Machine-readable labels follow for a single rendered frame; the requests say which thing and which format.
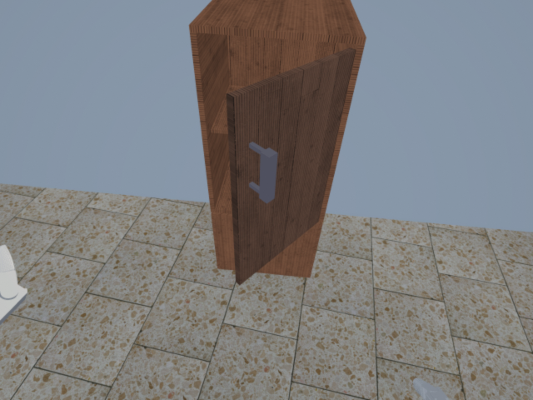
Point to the handle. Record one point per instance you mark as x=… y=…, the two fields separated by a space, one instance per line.
x=268 y=164

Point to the robot right hand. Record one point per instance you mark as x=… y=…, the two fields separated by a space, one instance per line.
x=427 y=391

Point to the cupboard door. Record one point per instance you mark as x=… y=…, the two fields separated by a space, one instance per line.
x=296 y=113

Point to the robot left hand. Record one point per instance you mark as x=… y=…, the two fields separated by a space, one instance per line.
x=11 y=294

